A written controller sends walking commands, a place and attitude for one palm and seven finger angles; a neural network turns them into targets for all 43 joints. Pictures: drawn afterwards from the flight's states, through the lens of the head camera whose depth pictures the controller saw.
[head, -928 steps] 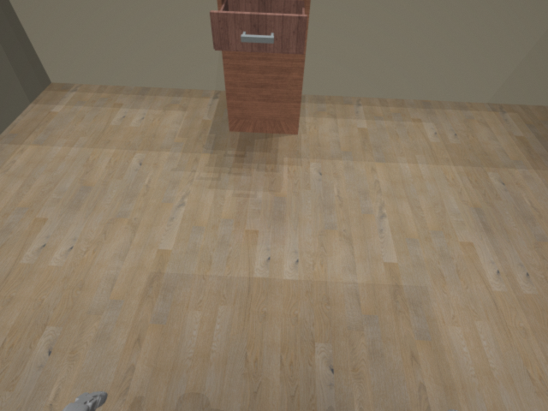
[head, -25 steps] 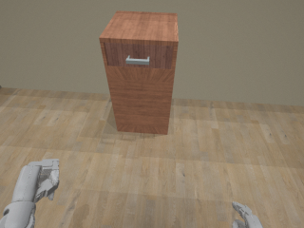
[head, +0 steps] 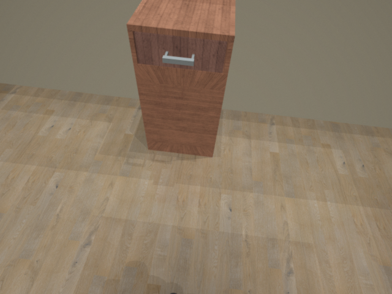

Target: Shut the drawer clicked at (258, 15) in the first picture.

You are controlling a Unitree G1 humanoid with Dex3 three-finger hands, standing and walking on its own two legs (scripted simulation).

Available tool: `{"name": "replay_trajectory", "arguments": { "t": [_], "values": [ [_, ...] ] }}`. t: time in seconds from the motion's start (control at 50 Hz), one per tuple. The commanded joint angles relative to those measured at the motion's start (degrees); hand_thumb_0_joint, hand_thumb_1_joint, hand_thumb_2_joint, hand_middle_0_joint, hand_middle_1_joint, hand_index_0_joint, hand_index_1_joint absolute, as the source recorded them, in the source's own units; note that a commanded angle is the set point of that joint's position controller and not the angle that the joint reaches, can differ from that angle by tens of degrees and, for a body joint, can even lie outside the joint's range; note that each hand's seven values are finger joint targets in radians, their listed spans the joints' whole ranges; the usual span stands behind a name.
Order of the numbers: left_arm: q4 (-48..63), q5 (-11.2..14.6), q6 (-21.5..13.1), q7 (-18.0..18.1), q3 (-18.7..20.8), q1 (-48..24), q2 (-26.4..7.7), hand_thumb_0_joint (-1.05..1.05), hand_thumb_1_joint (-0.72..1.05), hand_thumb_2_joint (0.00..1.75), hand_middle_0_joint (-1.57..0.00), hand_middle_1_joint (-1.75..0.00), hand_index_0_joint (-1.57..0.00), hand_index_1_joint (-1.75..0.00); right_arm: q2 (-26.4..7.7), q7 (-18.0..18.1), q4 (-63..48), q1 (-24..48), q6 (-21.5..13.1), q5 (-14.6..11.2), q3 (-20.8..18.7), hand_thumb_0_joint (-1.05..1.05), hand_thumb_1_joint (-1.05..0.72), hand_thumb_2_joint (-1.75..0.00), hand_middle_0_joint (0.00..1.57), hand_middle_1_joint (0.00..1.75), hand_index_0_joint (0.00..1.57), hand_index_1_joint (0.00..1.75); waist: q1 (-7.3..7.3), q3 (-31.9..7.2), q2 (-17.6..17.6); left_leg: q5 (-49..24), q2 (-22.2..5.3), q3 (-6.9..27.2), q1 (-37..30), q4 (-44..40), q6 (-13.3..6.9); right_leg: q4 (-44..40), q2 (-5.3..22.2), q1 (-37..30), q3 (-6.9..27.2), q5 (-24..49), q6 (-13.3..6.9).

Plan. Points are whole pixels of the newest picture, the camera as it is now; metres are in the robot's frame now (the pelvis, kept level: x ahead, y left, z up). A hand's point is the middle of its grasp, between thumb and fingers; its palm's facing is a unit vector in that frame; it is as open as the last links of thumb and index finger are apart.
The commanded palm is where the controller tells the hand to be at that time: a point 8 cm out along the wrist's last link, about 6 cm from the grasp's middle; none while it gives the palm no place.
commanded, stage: let the arm hang, fingers relaxed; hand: left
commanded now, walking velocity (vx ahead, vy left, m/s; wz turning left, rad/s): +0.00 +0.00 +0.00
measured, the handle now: (179, 57) +0.97 +0.13 -0.07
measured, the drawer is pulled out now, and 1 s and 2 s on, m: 0.00 0.00 0.00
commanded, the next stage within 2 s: look to check the result in 0.50 s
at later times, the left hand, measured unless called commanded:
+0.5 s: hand out of the picture +0.06 +0.18 -0.17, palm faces -0.02 -0.97 -0.25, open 7.4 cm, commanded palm none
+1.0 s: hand out of the picture +0.06 +0.17 -0.17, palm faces -0.02 -0.96 -0.26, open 7.4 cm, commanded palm none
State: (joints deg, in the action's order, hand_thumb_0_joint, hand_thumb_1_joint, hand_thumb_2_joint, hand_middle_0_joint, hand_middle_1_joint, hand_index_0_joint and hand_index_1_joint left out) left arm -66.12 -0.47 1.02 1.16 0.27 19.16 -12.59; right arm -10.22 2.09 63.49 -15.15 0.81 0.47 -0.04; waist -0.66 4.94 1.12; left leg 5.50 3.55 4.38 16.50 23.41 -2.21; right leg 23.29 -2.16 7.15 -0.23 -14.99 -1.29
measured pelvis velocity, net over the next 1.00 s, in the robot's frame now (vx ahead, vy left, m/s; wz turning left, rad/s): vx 0.03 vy -0.04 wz -0.03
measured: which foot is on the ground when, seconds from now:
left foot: down 0.00-1.00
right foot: down 0.00-1.00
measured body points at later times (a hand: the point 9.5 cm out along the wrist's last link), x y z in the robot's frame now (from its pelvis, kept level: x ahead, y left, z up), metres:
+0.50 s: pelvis +0.01 -0.02 +0.00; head +0.02 -0.03 +0.45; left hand +0.06 +0.23 -0.15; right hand +0.02 -0.28 -0.15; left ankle +0.08 +0.09 -0.74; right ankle -0.03 -0.11 -0.74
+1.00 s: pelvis +0.03 -0.04 +0.00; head +0.05 -0.04 +0.45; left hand +0.06 +0.22 -0.15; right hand +0.06 -0.28 -0.16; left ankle +0.08 +0.09 -0.74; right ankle -0.03 -0.11 -0.74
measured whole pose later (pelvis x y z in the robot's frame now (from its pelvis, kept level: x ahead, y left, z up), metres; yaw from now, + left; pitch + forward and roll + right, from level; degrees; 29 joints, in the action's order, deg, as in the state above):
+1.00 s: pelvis +0.03 -0.04 +0.00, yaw -2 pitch -2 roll +0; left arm -64.7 -0.2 -0.4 1.8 0.7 12.1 -12.4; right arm -12.1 2.1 64.4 -10.5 0.1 0.6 -0.4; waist 0.3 4.0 -0.7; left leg 8.4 1.0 3.7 12.4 22.5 0.6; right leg 20.3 -4.5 2.7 1.1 -15.8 -4.0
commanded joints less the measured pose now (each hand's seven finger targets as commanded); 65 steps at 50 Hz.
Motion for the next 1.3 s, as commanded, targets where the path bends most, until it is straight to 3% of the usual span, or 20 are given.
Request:
{"name": "replay_trajectory", "arguments": {
  "t": [0.0,0.18,0.38,0.52,0.74,1.04,1.16,1.28],
  "values": [
    [1.78,-0.19,-1.24,0.38,1.50,1.74,-6.37,0.00,0.90,0.90,-0.20,-0.30,-0.20,-0.30,-9.54,0.28,-2.38,-0.42,-0.67,0.39,-2.51,0.00,-0.90,-0.90,0.20,0.30,0.20,0.30,0.72,-0.92,-3.05,12.78,-8.17,9.14,-3.92,-7.37,-1.30,-5.19,5.32,6.05,5.23,-5.74,-2.71],
    [3.34,-0.21,-2.02,0.51,1.85,-2.44,-8.32,0.00,0.90,0.90,-0.20,-0.30,-0.20,-0.30,-9.04,-0.40,-1.85,1.10,-0.78,0.55,-2.66,0.00,-0.90,-0.90,0.20,0.30,0.20,0.30,1.15,0.39,0.56,5.30,-6.67,5.25,-5.78,-3.82,-0.46,-7.79,6.87,8.38,7.12,-5.68,-2.90],
    [4.14,-0.01,-2.19,0.46,2.19,-5.21,-9.13,0.00,0.90,0.90,-0.20,-0.30,-0.20,-0.30,-9.79,-0.36,-1.30,2.07,-1.28,0.70,-2.15,0.00,-0.90,-0.90,0.20,0.30,0.20,0.30,0.96,-0.63,-2.74,-0.08,-7.27,5.07,-6.19,-3.34,-0.09,-7.16,6.96,5.55,7.25,-0.58,-2.82],
    [3.84,0.11,-2.30,0.59,2.25,-5.54,-9.23,0.00,0.90,0.90,-0.20,-0.30,-0.20,-0.30,-10.43,-0.07,-1.18,2.09,-1.43,0.52,-2.03,0.00,-0.90,-0.90,0.20,0.30,0.20,0.30,0.92,-2.83,-2.27,-3.57,-7.77,4.40,-7.77,-2.58,0.10,-6.87,6.99,3.19,7.15,4.84,-2.51],
    [3.42,0.22,-2.30,0.97,2.23,-5.08,-8.34,0.00,0.90,0.90,-0.20,-0.30,-0.20,-0.30,-9.89,0.32,-0.88,1.85,-1.36,0.42,-1.98,0.00,-0.90,-0.90,0.20,0.30,0.20,0.30,1.10,-3.75,-1.13,-6.47,-8.16,3.26,-9.16,-1.45,0.28,-6.74,7.28,1.31,7.01,11.63,-2.02],
    [3.76,0.17,-2.37,1.18,2.42,-5.23,-8.68,0.00,0.90,0.90,-0.20,-0.30,-0.20,-0.30,-10.10,0.43,-1.23,3.30,-1.20,0.30,-2.22,0.00,-0.90,-0.90,0.20,0.30,0.20,0.30,1.21,-2.74,-0.72,-6.20,-8.21,2.55,-9.58,-1.42,0.45,-7.35,7.47,0.95,7.20,14.33,-0.94],
    [3.99,0.16,-2.54,1.18,2.61,-5.17,-9.04,0.00,0.90,0.90,-0.20,-0.30,-0.20,-0.30,-10.69,0.49,-1.44,3.58,-1.39,0.31,-2.32,0.00,-0.90,-0.90,0.20,0.30,0.20,0.30,1.15,-4.13,-0.86,-8.03,-8.37,2.25,-10.46,-1.12,0.44,-7.16,7.58,-0.15,7.20,17.33,-0.64],
    [4.10,0.19,-2.44,1.05,2.62,-5.83,-9.51,0.00,0.90,0.90,-0.20,-0.30,-0.20,-0.30,-11.16,0.46,-1.46,3.88,-1.45,0.33,-2.20,0.00,-0.90,-0.90,0.20,0.30,0.20,0.30,1.07,-3.26,-2.00,-7.71,-8.54,2.61,-10.23,-1.95,0.48,-7.39,7.45,-0.06,7.23,15.27,-1.04]
  ]
}}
